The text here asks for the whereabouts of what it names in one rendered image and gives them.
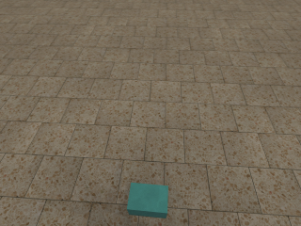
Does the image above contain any carton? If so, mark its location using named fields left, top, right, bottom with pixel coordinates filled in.
left=127, top=183, right=168, bottom=218

